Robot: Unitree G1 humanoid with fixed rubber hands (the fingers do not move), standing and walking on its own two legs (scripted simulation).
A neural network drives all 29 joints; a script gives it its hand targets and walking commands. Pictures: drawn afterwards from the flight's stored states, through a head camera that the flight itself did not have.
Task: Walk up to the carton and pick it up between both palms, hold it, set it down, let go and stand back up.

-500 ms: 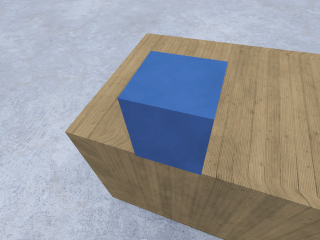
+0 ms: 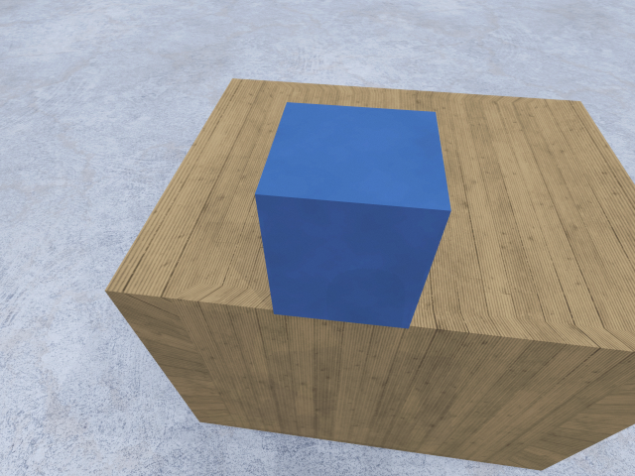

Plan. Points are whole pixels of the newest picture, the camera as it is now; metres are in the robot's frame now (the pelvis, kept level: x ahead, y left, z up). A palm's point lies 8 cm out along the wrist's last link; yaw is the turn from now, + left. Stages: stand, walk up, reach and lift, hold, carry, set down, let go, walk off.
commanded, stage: walk up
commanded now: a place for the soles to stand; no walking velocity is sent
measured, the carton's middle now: (349, 219) +0.47 -0.01 +0.07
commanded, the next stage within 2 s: none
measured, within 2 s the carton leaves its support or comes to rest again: neither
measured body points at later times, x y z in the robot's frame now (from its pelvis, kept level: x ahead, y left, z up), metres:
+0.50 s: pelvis +0.02 +0.01 +0.01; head +0.02 +0.01 +0.46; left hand +0.12 +0.24 -0.13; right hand +0.03 -0.23 -0.13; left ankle -0.02 +0.11 -0.71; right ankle +0.03 -0.10 -0.71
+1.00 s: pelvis +0.03 -0.01 +0.02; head +0.03 -0.03 +0.47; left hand +0.09 +0.22 -0.13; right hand +0.00 -0.25 -0.14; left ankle -0.02 +0.11 -0.71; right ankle +0.03 -0.10 -0.71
